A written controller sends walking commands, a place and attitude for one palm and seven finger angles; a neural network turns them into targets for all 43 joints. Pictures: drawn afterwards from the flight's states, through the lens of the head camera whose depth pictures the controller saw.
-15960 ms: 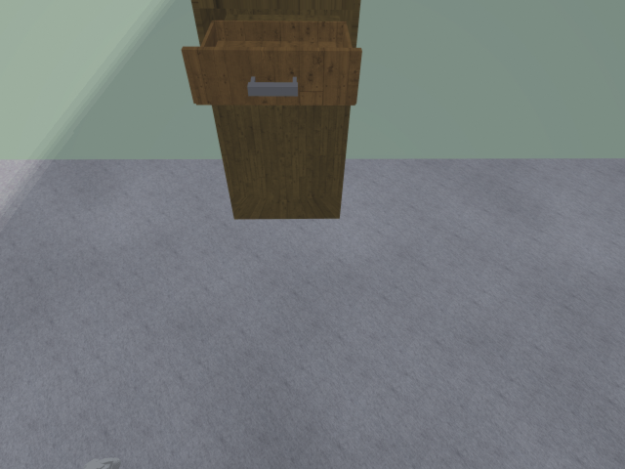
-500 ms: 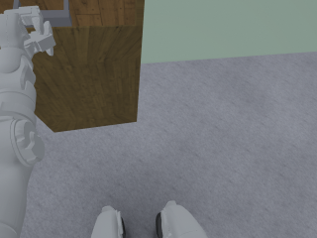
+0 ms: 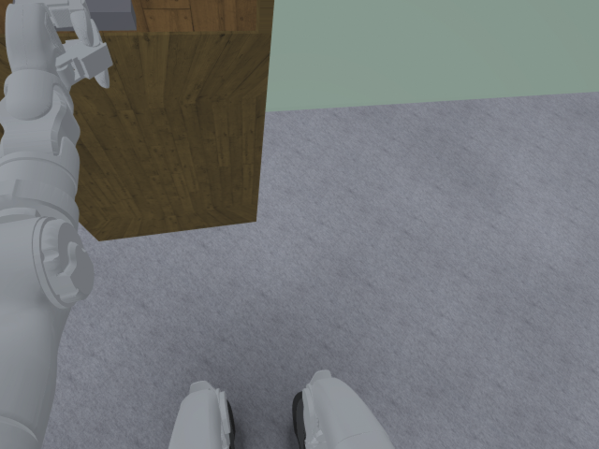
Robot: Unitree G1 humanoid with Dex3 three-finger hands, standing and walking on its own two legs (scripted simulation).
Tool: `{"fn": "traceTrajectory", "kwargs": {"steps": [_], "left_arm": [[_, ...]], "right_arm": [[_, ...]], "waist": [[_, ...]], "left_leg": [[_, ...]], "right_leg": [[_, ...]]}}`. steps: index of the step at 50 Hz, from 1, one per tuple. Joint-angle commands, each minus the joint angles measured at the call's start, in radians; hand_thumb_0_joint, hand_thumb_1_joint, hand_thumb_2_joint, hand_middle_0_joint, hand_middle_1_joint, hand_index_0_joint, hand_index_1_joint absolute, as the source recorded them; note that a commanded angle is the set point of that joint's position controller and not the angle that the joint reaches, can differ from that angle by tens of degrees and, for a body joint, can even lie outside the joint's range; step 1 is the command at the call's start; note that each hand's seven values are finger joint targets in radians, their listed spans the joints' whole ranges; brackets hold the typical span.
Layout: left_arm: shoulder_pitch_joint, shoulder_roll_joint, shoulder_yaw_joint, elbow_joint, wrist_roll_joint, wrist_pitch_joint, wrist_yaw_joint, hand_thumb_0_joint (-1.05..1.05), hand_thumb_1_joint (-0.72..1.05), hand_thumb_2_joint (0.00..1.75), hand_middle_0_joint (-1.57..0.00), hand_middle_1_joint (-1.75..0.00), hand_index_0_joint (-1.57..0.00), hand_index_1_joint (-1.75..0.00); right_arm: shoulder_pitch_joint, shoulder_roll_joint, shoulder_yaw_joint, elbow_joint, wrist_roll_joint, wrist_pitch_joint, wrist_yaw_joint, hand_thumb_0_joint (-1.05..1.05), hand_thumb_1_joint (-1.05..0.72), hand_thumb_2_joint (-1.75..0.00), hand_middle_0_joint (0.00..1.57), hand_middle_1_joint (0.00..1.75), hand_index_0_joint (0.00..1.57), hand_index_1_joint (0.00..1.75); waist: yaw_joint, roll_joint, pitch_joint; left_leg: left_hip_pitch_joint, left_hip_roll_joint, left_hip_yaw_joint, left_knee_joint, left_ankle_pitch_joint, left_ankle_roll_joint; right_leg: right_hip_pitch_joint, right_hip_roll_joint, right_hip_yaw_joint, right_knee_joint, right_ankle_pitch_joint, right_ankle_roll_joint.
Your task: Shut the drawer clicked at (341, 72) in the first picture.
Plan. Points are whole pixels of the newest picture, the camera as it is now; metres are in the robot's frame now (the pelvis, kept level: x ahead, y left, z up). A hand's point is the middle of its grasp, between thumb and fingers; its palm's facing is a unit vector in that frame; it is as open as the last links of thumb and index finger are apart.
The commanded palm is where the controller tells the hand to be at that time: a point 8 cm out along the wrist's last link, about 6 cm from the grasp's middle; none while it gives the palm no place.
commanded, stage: pull the fist back off the drawer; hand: left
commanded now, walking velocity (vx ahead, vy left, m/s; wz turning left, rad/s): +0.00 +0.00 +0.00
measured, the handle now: (78, 1) +0.66 +0.18 +0.11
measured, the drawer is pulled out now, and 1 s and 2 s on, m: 0.00 0.00 0.00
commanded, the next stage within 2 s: draw the hand back to the body in 0.32 s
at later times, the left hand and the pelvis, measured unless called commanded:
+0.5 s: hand (101, 67) +0.54 +0.15 +0.12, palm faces +0.07 -1.00 -0.04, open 3.3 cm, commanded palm +0.49 +0.20 +0.12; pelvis +0.05 -0.01 +0.03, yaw +0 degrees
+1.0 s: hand (6, 171) +0.38 +0.19 +0.17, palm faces +0.12 -0.98 -0.13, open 3.3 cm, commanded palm +0.34 +0.24 +0.18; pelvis +0.05 -0.02 +0.06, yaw +1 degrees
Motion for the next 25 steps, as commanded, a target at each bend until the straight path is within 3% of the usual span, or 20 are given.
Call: {"fn": "traceTrajectory", "kwargs": {"steps": [1,3,7,9,11,13,14,16,17,20,21,23,25], "left_arm": [[-0.497,0.152,0.015,-0.294,-0.025,-0.076,0.002,0.0,0.9,0.9,-1.4,-1.6,-1.4,-1.6],[-0.441,0.134,0.02,-0.337,-0.034,-0.089,-0.001,0.0,0.9,0.9,-1.4,-1.6,-1.4,-1.6],[-0.276,0.098,0.031,-0.348,-0.056,-0.095,-0.002,0.0,0.9,0.9,-1.4,-1.6,-1.4,-1.6],[-0.195,0.126,0.069,-0.378,-0.066,-0.102,0.0,0.0,0.9,0.9,-1.4,-1.6,-1.4,-1.6],[-0.123,0.087,0.056,-0.429,-0.075,-0.113,-0.001,0.0,0.9,0.9,-1.4,-1.6,-1.4,-1.6],[-0.097,0.096,0.068,-0.442,-0.077,-0.126,0.001,0.0,0.9,0.9,-1.4,-1.6,-1.4,-1.6],[-0.122,0.071,0.048,-0.448,-0.082,-0.131,-0.001,0.0,0.9,0.9,-1.4,-1.6,-1.4,-1.6],[-0.101,0.074,0.056,-0.467,-0.086,-0.144,-0.005,0.0,0.9,0.9,-1.4,-1.6,-1.4,-1.6],[-0.1,0.071,0.051,-0.477,-0.085,-0.154,-0.008,0.0,0.9,0.9,-1.4,-1.6,-1.4,-1.6],[-0.112,-0.014,-0.01,-0.451,-0.096,-0.159,-0.024,0.0,0.9,0.9,-1.4,-1.6,-1.4,-1.6],[-0.094,0.02,0.016,-0.438,-0.095,-0.159,-0.027,0.0,0.9,0.9,-1.4,-1.6,-1.4,-1.6],[-0.01,-0.001,0.01,-0.533,-0.113,-0.163,-0.04,0.0,0.9,0.9,-1.4,-1.6,-1.4,-1.6],[0.098,0.003,0.021,-0.621,-0.138,-0.146,-0.049,0.0,0.9,0.9,-1.4,-1.6,-1.4,-1.6]], "right_arm": [[0.208,-0.204,-0.078,-0.028,0.007,0.007,-0.002,0.0,-0.9,-0.9,0.2,0.3,0.2,0.3],[0.205,-0.199,-0.083,-0.038,0.009,0.013,0.002,0.0,-0.9,-0.9,0.2,0.3,0.2,0.3],[0.191,-0.187,-0.09,-0.053,0.018,0.031,0.006,0.0,-0.9,-0.9,0.2,0.3,0.2,0.3],[0.182,-0.185,-0.095,-0.066,0.024,0.042,0.007,0.0,-0.9,-0.9,0.2,0.3,0.2,0.3],[0.166,-0.172,-0.1,-0.084,0.032,0.049,0.01,0.0,-0.9,-0.9,0.2,0.3,0.2,0.3],[0.159,-0.169,-0.104,-0.077,0.037,0.057,0.008,0.0,-0.9,-0.9,0.2,0.3,0.2,0.3],[0.155,-0.164,-0.104,-0.071,0.038,0.058,0.008,0.0,-0.9,-0.9,0.2,0.3,0.2,0.3],[0.148,-0.163,-0.11,-0.072,0.043,0.058,0.004,0.0,-0.9,-0.9,0.2,0.3,0.2,0.3],[0.143,-0.161,-0.111,-0.069,0.044,0.059,0.003,0.0,-0.9,-0.9,0.2,0.3,0.2,0.3],[0.13,-0.153,-0.114,-0.052,0.049,0.058,0.004,0.0,-0.9,-0.9,0.2,0.3,0.2,0.3],[0.131,-0.158,-0.118,-0.045,0.05,0.06,0.001,0.0,-0.9,-0.9,0.2,0.3,0.2,0.3],[0.109,-0.154,-0.12,-0.073,0.057,0.059,0.002,0.0,-0.9,-0.9,0.2,0.3,0.2,0.3],[0.085,-0.15,-0.123,-0.096,0.068,0.059,0.001,0.0,-0.9,-0.9,0.2,0.3,0.2,0.3]], "waist": [[-0.019,0.198,-0.527],[0.004,0.21,-0.559],[0.038,0.128,-0.526],[0.066,0.096,-0.526],[0.084,0.07,-0.52],[0.087,0.074,-0.498],[0.072,0.052,-0.467],[0.082,0.037,-0.468],[0.085,0.069,-0.46],[0.064,0.068,-0.434],[0.075,0.058,-0.443],[0.115,0.116,-0.54],[0.142,0.089,-0.568]], "left_leg": [[0.616,-0.018,-0.092,-0.151,0.171,0.004],[0.669,-0.017,-0.086,-0.159,0.239,0.0],[0.638,-0.026,-0.05,-0.17,0.298,0.007],[0.619,-0.03,-0.031,-0.183,0.327,0.007],[0.609,-0.038,-0.011,-0.193,0.356,0.01],[0.616,-0.039,-0.003,-0.189,0.387,0.01],[0.605,-0.041,0.0,-0.192,0.38,0.012],[0.6,-0.046,0.009,-0.196,0.385,0.014],[0.622,-0.046,0.009,-0.193,0.405,0.012],[0.656,-0.043,0.004,-0.189,0.428,0.009],[0.651,-0.043,0.004,-0.187,0.424,0.008],[0.739,-0.046,0.003,-0.198,0.518,0.004],[0.767,-0.044,0.008,-0.212,0.571,0.006]], "right_leg": [[0.07,0.047,0.035,-0.162,0.101,-0.019],[0.1,0.051,0.031,-0.164,0.143,-0.021],[0.209,0.056,0.04,-0.184,0.225,-0.017],[0.278,0.056,0.046,-0.19,0.284,-0.014],[0.338,0.056,0.053,-0.194,0.347,-0.012],[0.351,0.056,0.06,-0.191,0.397,-0.012],[0.353,0.054,0.062,-0.197,0.405,-0.008],[0.391,0.052,0.071,-0.2,0.436,-0.007],[0.38,0.051,0.072,-0.196,0.451,-0.011],[0.339,0.048,0.067,-0.199,0.453,-0.007],[0.348,0.047,0.068,-0.196,0.45,-0.008],[0.402,0.046,0.069,-0.192,0.509,-0.014],[0.469,0.046,0.07,-0.206,0.566,-0.011]]}}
